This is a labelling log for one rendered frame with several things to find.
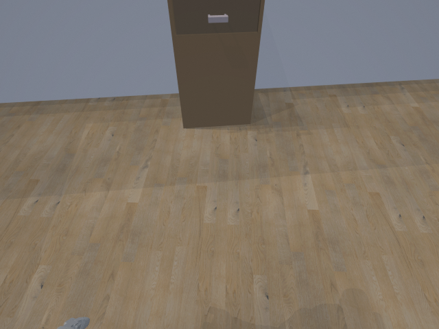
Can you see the cabinet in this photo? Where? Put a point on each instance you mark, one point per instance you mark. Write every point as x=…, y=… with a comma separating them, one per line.
x=216, y=74

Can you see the drawer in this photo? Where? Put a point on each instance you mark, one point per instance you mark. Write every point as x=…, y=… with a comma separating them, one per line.
x=191, y=16

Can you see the handle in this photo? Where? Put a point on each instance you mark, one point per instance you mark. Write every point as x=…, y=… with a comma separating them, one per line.
x=218, y=18

